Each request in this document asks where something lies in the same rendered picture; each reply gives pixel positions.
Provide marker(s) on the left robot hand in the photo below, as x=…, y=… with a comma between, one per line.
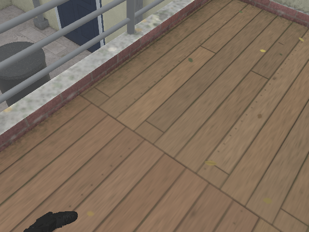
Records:
x=50, y=221

